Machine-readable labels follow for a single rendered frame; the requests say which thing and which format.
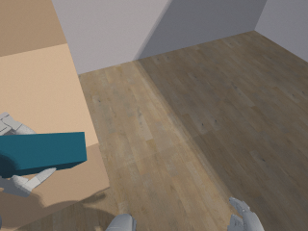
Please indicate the left robot thigh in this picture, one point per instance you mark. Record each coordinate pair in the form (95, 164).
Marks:
(122, 222)

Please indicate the right robot hand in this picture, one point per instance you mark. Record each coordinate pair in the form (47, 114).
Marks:
(249, 222)

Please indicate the table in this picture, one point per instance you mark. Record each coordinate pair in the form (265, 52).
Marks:
(40, 87)

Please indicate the left robot hand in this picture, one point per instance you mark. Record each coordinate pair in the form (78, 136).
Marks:
(18, 185)

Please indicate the sponge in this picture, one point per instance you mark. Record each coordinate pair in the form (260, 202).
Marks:
(33, 153)

